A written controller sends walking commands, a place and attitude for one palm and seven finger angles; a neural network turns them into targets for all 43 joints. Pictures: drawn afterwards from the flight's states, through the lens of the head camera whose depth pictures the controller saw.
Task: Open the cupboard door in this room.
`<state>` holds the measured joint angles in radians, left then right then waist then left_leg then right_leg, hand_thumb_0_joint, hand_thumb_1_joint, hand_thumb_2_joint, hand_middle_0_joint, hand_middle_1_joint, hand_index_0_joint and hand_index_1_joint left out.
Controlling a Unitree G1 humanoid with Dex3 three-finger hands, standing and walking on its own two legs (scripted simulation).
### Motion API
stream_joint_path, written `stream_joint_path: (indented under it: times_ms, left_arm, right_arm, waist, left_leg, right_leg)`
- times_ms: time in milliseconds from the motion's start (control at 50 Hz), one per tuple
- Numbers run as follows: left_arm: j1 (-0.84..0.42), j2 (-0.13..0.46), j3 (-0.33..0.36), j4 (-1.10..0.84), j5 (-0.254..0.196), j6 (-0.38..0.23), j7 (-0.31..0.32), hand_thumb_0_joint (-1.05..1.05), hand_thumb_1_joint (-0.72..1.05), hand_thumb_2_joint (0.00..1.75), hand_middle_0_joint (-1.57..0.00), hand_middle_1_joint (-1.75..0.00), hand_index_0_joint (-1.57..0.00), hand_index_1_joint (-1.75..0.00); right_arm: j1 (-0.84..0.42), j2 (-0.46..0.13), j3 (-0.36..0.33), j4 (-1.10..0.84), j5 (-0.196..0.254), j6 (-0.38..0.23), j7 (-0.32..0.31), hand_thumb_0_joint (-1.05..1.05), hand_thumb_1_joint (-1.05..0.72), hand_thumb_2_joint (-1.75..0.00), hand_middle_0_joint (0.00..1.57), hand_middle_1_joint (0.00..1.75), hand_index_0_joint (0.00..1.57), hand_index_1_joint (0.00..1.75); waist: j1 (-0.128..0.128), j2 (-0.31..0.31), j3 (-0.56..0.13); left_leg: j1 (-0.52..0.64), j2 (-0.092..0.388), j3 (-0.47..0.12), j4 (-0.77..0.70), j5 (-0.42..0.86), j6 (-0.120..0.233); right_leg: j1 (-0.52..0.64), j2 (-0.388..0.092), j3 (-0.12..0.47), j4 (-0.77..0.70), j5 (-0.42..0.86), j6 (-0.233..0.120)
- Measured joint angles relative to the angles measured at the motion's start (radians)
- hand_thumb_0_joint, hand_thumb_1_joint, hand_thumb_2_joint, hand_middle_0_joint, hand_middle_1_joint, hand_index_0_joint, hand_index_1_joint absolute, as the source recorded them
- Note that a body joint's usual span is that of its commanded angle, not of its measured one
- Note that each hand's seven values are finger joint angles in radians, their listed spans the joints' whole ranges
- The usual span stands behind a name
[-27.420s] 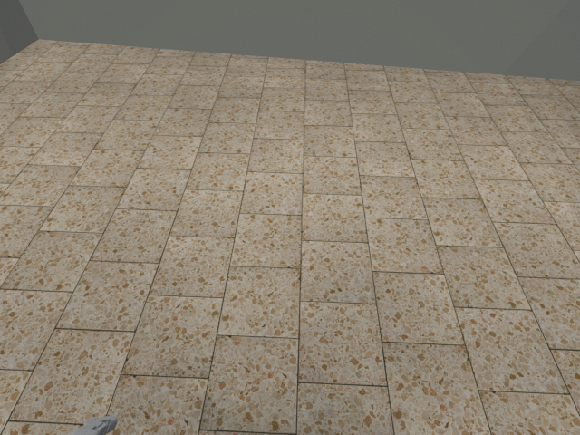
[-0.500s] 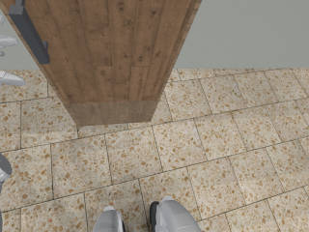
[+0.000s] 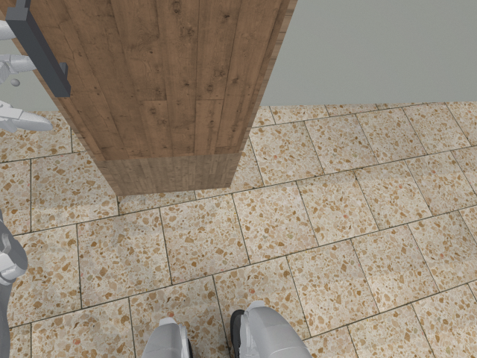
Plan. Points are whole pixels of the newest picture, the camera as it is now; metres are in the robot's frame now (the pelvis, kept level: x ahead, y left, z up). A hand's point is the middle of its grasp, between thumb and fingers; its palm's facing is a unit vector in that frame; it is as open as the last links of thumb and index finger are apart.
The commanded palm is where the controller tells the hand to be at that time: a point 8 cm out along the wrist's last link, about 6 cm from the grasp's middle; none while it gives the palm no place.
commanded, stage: slide the fingers in behind the handle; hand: left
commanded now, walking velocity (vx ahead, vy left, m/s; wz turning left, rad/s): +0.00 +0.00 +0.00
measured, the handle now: (45, 48) +0.58 +0.24 +0.07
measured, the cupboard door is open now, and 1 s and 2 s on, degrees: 0 1 2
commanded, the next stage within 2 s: close the thumb around the handle in 1.22 s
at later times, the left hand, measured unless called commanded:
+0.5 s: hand (47, 81) +0.52 +0.23 +0.07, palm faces +0.01 -1.00 -0.02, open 14.0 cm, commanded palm +0.50 +0.26 +0.07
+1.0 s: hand (59, 84) +0.52 +0.21 +0.07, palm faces +0.04 -1.00 -0.01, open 14.1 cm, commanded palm +0.49 +0.25 +0.07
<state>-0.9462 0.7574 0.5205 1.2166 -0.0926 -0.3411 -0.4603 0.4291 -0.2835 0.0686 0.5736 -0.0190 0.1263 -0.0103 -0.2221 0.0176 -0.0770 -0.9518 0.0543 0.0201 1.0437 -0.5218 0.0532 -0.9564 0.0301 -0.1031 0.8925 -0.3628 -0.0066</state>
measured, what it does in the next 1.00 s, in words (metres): stands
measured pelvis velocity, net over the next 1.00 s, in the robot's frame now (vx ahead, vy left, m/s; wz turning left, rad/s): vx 0.01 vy -0.01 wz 0.02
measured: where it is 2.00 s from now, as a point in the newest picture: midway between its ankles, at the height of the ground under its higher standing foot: outside the picture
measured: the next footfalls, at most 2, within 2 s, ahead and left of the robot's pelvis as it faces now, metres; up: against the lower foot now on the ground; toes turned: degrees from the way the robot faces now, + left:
none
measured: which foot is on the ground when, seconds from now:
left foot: down 0.00-1.00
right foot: down 0.00-1.00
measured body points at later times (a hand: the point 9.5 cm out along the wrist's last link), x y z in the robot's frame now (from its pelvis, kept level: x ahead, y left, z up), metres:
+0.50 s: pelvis +0.00 +0.00 +0.00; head +0.15 +0.03 +0.43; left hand +0.51 +0.28 +0.08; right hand -0.01 -0.27 -0.10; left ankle -0.03 +0.08 -0.67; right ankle +0.03 -0.13 -0.67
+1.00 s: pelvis +0.01 -0.01 +0.00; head +0.15 +0.02 +0.43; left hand +0.51 +0.27 +0.08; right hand +0.00 -0.27 -0.10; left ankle -0.03 +0.08 -0.67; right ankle +0.03 -0.13 -0.67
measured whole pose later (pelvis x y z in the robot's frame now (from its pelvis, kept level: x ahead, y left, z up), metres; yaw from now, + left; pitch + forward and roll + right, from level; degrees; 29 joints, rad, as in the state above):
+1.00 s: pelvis +0.01 -0.01 +0.00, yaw +1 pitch +23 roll -4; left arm -0.91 0.58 0.43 1.18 -0.10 -0.39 -0.31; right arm 0.42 -0.27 0.04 0.61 -0.02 0.10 0.01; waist -0.19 0.03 -0.09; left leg -0.90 0.05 0.02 1.01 -0.52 0.04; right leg -0.92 0.02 -0.10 0.90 -0.38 -0.02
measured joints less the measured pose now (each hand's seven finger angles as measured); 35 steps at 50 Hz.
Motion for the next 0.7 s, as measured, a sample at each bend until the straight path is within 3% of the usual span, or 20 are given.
stream_joint_path:
  times_ms: [700]
  left_arm:
    - [0.011, -0.147, -0.067, -0.015, 0.009, -0.035, 0.14, -0.02, -0.5, 0.3, -0.29, -1.2, -0.3, -1.2]
  right_arm:
    - [-0.014, 0.015, -0.016, 0.012, -0.003, -0.014, 0.013, 0.01, -0.91, -0.9, 0.21, 0.3, 0.21, 0.3]
  waist:
    - [0.018, 0.01, -0.011]
  left_leg:
    - [0.038, -0.007, 0.008, -0.021, 0.003, -0.01]
  right_leg:
    - [0.021, -0.005, 0.01, 0.011, -0.014, -0.009]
